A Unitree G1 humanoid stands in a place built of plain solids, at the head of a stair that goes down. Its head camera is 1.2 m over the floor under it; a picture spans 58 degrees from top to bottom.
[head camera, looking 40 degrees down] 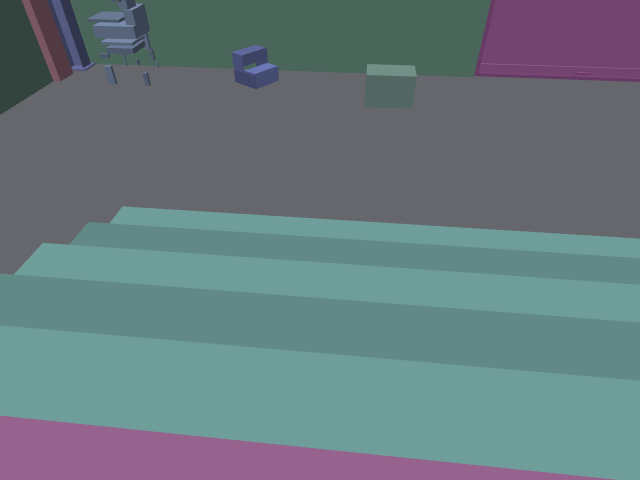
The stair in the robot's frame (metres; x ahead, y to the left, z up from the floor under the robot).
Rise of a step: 0.17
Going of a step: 0.43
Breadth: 5.60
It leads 6 degrees to the right of straight ahead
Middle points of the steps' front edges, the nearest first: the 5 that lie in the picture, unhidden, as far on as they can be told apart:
0.87 -1.01 -0.17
1.30 -1.05 -0.34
1.73 -1.09 -0.51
2.15 -1.14 -0.68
2.58 -1.18 -0.85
